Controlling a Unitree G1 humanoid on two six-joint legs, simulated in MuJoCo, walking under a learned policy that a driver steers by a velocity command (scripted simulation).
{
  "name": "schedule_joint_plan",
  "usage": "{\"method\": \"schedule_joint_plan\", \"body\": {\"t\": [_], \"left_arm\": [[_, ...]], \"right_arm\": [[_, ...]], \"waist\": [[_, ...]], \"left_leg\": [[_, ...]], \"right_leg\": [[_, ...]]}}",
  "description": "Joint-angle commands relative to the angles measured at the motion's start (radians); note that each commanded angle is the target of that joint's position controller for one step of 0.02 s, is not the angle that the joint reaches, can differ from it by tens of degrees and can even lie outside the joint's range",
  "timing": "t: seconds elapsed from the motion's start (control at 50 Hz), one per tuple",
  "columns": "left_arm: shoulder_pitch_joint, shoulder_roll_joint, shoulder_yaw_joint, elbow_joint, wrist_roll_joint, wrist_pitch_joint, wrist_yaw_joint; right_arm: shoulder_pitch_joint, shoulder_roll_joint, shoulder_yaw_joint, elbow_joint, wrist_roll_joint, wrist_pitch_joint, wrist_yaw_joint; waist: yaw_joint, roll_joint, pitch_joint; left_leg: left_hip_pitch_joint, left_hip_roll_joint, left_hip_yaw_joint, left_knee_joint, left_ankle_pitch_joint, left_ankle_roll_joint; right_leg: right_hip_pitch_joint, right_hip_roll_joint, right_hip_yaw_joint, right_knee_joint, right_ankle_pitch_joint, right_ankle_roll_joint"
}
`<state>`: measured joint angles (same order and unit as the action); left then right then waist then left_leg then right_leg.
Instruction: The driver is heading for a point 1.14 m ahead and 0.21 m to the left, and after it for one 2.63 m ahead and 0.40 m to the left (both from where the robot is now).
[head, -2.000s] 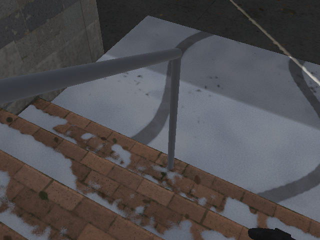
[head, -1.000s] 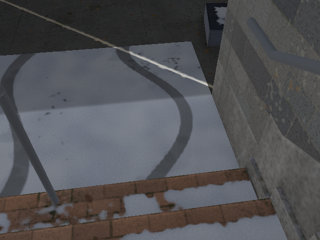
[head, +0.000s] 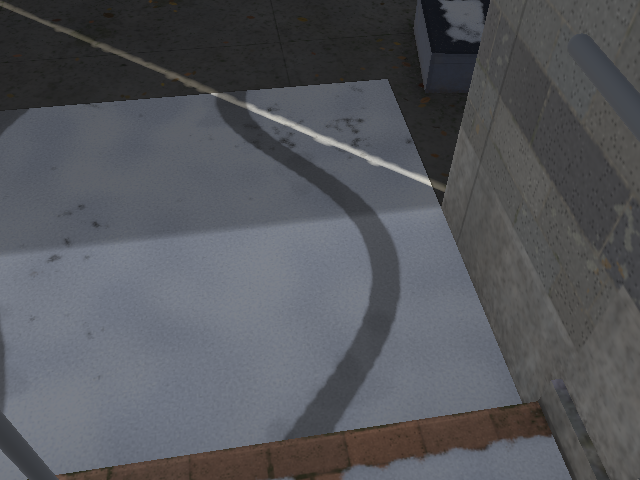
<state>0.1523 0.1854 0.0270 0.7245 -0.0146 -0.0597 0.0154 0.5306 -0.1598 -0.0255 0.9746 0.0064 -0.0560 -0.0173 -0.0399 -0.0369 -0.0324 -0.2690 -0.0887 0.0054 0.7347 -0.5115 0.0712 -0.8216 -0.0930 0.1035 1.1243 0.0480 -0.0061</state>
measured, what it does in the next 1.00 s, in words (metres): goes down: right foot 0.16 m lower, then left foot 0.17 m lower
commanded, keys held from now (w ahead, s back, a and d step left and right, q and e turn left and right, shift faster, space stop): w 1.00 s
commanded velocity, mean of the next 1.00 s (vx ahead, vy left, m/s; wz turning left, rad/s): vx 0.50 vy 0.00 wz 0.00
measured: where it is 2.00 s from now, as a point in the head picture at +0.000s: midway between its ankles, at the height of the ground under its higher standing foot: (324, 342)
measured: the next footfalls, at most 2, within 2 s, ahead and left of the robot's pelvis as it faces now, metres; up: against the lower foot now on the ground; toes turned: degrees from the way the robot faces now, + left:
right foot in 0.24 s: +0.31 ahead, -0.15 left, -0.16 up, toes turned +1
left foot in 0.82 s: +0.61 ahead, +0.10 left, -0.33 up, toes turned -2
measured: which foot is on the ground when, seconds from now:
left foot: down 0.00-0.24, up 0.26-0.80, down 0.82-1.00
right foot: up 0.00-0.22, down 0.24-0.82, up 0.84-1.00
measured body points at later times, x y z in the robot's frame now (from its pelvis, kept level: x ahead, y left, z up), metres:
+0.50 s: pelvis +0.29 -0.07 -0.15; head +0.30 -0.08 +0.30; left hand +0.23 +0.16 -0.29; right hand +0.40 -0.32 -0.28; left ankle +0.39 +0.12 -0.78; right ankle +0.27 -0.15 -0.87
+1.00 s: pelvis +0.58 +0.02 -0.31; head +0.58 +0.03 +0.14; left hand +0.64 +0.27 -0.45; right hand +0.57 -0.21 -0.45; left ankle +0.57 +0.10 -1.04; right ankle +0.55 -0.14 -0.86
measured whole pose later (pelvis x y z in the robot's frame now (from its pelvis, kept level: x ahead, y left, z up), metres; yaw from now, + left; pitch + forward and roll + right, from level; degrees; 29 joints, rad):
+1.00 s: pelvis +0.58 +0.02 -0.31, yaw -1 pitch +2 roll +0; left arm 0.29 0.21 0.04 0.90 -0.03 -0.05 0.04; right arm 0.41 -0.16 -0.02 0.97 -0.01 -0.08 0.04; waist 0.00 -0.02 -0.04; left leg -0.32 -0.06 0.00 0.63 -0.35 0.06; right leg -0.76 -0.03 0.08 1.64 -0.30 -0.05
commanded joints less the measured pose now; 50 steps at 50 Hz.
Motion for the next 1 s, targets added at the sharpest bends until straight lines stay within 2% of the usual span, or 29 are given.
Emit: {"method": "schedule_joint_plan", "body": {"t": [0.02, 0.04, 0.08, 0.12, 0.16, 0.2, 0.22, 0.24, 0.26, 0.28, 0.3, 0.32, 0.36, 0.4, 0.44, 0.48, 0.52, 0.6, 0.72, 0.78, 0.82, 0.84, 0.86, 0.88, 0.9, 0.92, 0.94, 0.96, 1.0], "left_arm": [[-0.089, 0.101, 0.027, -0.069, 0.008, -0.021, -0.024], [-0.159, 0.1, 0.019, -0.091, 0.027, -0.037, -0.037], [-0.232, 0.03, -0.001, -0.121, 0.024, -0.035, -0.069], [-0.211, 0.011, -0.002, -0.133, 0.0, -0.01, -0.079], [-0.19, 0.034, 0.004, -0.137, 0.001, 0.004, -0.077], [-0.011, 0.086, 0.034, -0.073, 0.002, 0.004, -0.072], [0.267, 0.14, 0.068, 0.015, 0.007, 0.006, -0.063], [0.496, 0.185, 0.079, 0.098, 0.039, 0.006, -0.06], [0.539, 0.167, 0.045, 0.138, 0.051, 0.006, -0.069], [0.515, 0.189, 0.054, 0.133, 0.028, 0.03, -0.066], [0.456, 0.232, 0.068, 0.127, 0.002, 0.034, -0.067], [0.335, 0.181, 0.055, 0.116, 0.013, 0.023, -0.062], [0.117, 0.096, 0.016, 0.076, 0.034, -0.028, -0.06], [0.123, 0.074, 0.005, 0.106, 0.019, -0.047, -0.048], [0.26, 0.087, 0.009, 0.185, 0.026, -0.03, -0.006], [0.314, 0.13, 0.019, 0.204, 0.032, -0.032, 0.004], [0.374, 0.124, 0.022, 0.221, 0.003, -0.039, 0.013], [0.377, 0.084, -0.002, 0.22, -0.006, -0.024, 0.037], [0.425, 0.107, 0.008, 0.223, -0.006, 0.032, 0.065], [0.365, 0.14, 0.028, 0.235, -0.002, 0.044, 0.074], [0.363, 0.107, 0.027, 0.28, 0.007, 0.017, 0.035], [0.438, 0.0, 0.008, 0.294, -0.004, -0.012, 0.006], [0.513, 0.059, 0.005, 0.252, -0.038, -0.043, -0.007], [0.447, 0.096, 0.009, 0.201, -0.048, -0.057, -0.004], [0.292, 0.103, 0.012, 0.134, -0.055, -0.048, 0.023], [0.184, 0.133, 0.02, 0.12, -0.047, -0.024, 0.038], [0.163, 0.114, 0.023, 0.104, -0.036, 0.002, 0.047], [0.18, 0.128, 0.033, 0.12, -0.019, 0.008, 0.038], [0.166, 0.104, 0.044, 0.121, 0.007, 0.002, 0.026]], "right_arm": [[0.043, -0.14, -0.029, -0.065, 0.034, -0.034, -0.026], [0.055, -0.108, -0.017, -0.078, 0.042, -0.034, -0.042], [0.038, -0.118, -0.019, -0.076, 0.023, -0.011, -0.052], [0.031, -0.146, -0.025, -0.072, 0.015, 0.011, -0.046], [0.013, -0.143, -0.026, -0.083, 0.031, 0.024, -0.046], [-0.011, -0.153, -0.03, -0.057, 0.028, 0.044, -0.053], [-0.066, -0.176, -0.034, -0.038, 0.016, 0.042, -0.048], [-0.064, -0.16, -0.036, -0.033, 0.03, 0.023, -0.029], [0.106, -0.039, -0.016, -0.016, 0.022, 0.002, -0.014], [0.201, -0.088, -0.012, -0.045, 0.047, -0.022, -0.002], [0.136, -0.127, -0.013, -0.112, 0.062, -0.02, -0.001], [-0.062, -0.154, -0.023, -0.149, 0.068, -0.007, -0.026], [-0.109, -0.173, -0.04, -0.14, 0.033, 0.023, -0.051], [-0.094, -0.137, -0.044, -0.129, 0.005, 0.021, -0.041], [-0.158, -0.08, -0.037, -0.175, -0.025, 0.019, -0.022], [-0.163, -0.093, -0.039, -0.188, -0.015, 0.017, 0.001], [-0.325, -0.148, -0.059, -0.241, -0.011, 0.009, 0.018], [-0.437, -0.09, -0.046, -0.296, -0.032, 0.004, 0.048], [-0.546, -0.078, -0.027, -0.349, 0.008, -0.003, 0.098], [-0.429, -0.128, -0.049, -0.291, 0.024, -0.024, 0.087], [-0.031, -0.173, -0.083, -0.133, -0.009, -0.033, 0.069], [0.164, -0.191, -0.064, -0.063, -0.026, -0.028, 0.074], [0.145, -0.217, -0.063, -0.07, -0.011, -0.013, 0.072], [0.131, -0.266, -0.082, -0.063, 0.014, -0.005, 0.064], [0.04, -0.25, -0.076, -0.051, 0.029, -0.009, 0.049], [-0.074, -0.15, -0.044, -0.101, -0.003, -0.014, 0.049], [-0.19, -0.152, -0.032, -0.12, -0.016, -0.029, 0.052], [-0.247, -0.079, -0.005, -0.127, -0.024, -0.055, 0.056], [-0.211, -0.072, 0.003, -0.098, -0.018, -0.071, 0.042]], "waist": [[-0.011, 0.068, 0.06], [-0.037, 0.055, 0.093], [-0.074, 0.078, 0.111], [-0.077, 0.125, 0.105], [-0.076, 0.128, 0.125], [0.019, 0.084, 0.082], [0.155, 0.103, 0.013], [0.255, -0.06, -0.067], [0.168, -0.277, -0.127], [0.125, -0.372, -0.243], [0.099, -0.293, -0.276], [0.093, -0.082, -0.096], [-0.014, 0.118, 0.071], [-0.05, 0.005, 0.128], [-0.019, -0.102, 0.037], [-0.017, -0.067, -0.029], [0.042, -0.014, -0.004], [0.072, -0.04, 0.072], [0.163, -0.048, 0.15], [0.095, -0.029, 0.133], [-0.078, 0.066, -0.026], [-0.109, 0.326, -0.167], [-0.064, 0.437, -0.274], [-0.068, 0.446, -0.295], [-0.036, 0.325, -0.201], [-0.017, 0.041, -0.075], [0.047, 0.047, 0.02], [0.09, 0.015, 0.07], [0.098, 0.074, 0.099]], "left_leg": [[0.133, 0.242, -0.323, -0.089, 0.369, 0.144], [0.133, 0.216, -0.291, -0.053, 0.308, 0.134], [-0.14, 0.143, -0.159, -0.057, 0.203, 0.103], [-0.181, 0.153, -0.182, 0.01, 0.224, 0.113], [-0.056, 0.164, -0.221, 0.089, 0.317, 0.109], [0.064, 0.179, -0.24, 0.329, 0.489, 0.088], [-0.036, 0.171, -0.24, 0.551, 0.536, 0.067], [-0.206, 0.024, -0.132, 1.013, 0.321, -0.004], [-0.609, -0.066, -0.214, 1.39, -0.439, -0.042], [-0.684, -0.025, -0.273, 1.42, -0.396, -0.066], [-0.73, 0.008, -0.231, 1.261, -0.231, -0.078], [-0.777, 0.079, -0.145, 1.18, -0.053, -0.059], [-0.625, 0.159, -0.224, 0.891, 0.264, -0.027], [-0.514, 0.202, -0.189, 0.606, 0.387, -0.056], [-0.501, 0.209, -0.139, 0.48, 0.449, -0.083], [-0.515, 0.203, -0.136, 0.45, 0.574, -0.078], [-0.659, 0.213, -0.197, 0.24, 0.788, -0.041], [-0.384, 0.135, -0.106, -0.01, 1.074, -0.039], [-0.422, 0.145, -0.119, -0.244, 0.849, -0.075], [-0.245, 0.195, -0.104, -0.345, 0.785, -0.041], [0.327, 0.185, -0.053, -0.386, 0.877, 0.031], [0.72, 0.313, -0.135, -0.025, 1.251, 0.124], [0.811, 0.393, -0.313, 0.036, 1.209, 0.196], [0.777, 0.484, -0.502, -0.13, 0.873, 0.281], [0.647, 0.507, -0.659, -0.337, 0.385, 0.309], [0.42, 0.487, -0.638, -0.402, 0.225, 0.27], [0.172, 0.491, -0.666, -0.398, 0.315, 0.271], [0.017, 0.408, -0.527, -0.353, 0.431, 0.192], [-0.155, 0.267, -0.287, -0.384, 0.547, 0.139]], "right_leg": [[-0.164, -0.016, 0.035, -0.226, 0.289, -0.041], [-0.151, -0.02, 0.034, -0.408, 0.432, -0.034], [0.231, 0.064, -0.066, -0.609, 0.595, -0.018], [0.344, 0.084, -0.063, -0.583, 0.51, -0.014], [0.323, 0.058, -0.042, -0.672, 0.334, -0.016], [0.419, 0.023, -0.054, -0.757, 0.271, -0.041], [0.693, -0.004, -0.063, -0.771, 0.281, -0.073], [0.973, -0.042, -0.069, -0.722, 0.449, -0.129], [1.275, -0.147, 0.052, -0.351, 0.777, -0.176], [1.282, -0.232, 0.243, -0.386, 0.667, -0.257], [1.194, -0.326, 0.45, -0.634, 0.027, -0.352], [0.956, -0.322, 0.508, -0.79, -0.374, -0.356], [0.525, -0.273, 0.506, -0.803, -0.433, -0.304], [0.33, -0.121, 0.247, -0.768, -0.204, -0.238], [0.419, -0.107, 0.234, -0.746, 0.084, -0.28], [0.503, -0.123, 0.236, -0.69, 0.121, -0.287], [0.63, -0.105, 0.227, -0.624, -0.1, -0.233], [0.39, -0.01, 0.113, -0.581, -0.324, -0.193], [0.587, -0.02, 0.184, -0.319, -0.367, -0.201], [0.597, -0.052, 0.217, -0.136, -0.183, -0.181], [0.36, 0.088, 0.095, 0.347, -0.149, -0.114], [-0.004, 0.239, 0.059, 0.876, -0.911, -0.054], [-0.186, 0.205, 0.117, 1.038, -0.937, -0.018], [-0.308, 0.192, 0.099, 1.036, -0.834, -0.009], [-0.401, 0.131, -0.015, 0.95, -0.68, 0.002], [-0.333, 0.064, 0.0, 0.798, -0.502, -0.03], [-0.236, 0.025, 0.01, 0.727, -0.425, -0.034], [-0.155, -0.014, 0.079, 0.497, -0.26, -0.061], [0.003, -0.041, 0.05, 0.118, -0.112, -0.031]]}}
